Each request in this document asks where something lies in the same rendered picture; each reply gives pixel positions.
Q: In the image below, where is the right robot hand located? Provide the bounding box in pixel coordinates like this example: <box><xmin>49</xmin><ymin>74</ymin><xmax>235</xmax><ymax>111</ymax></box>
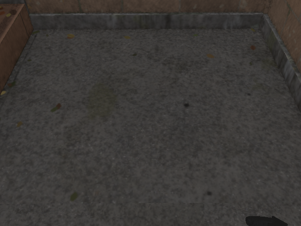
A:
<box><xmin>246</xmin><ymin>216</ymin><xmax>288</xmax><ymax>226</ymax></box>

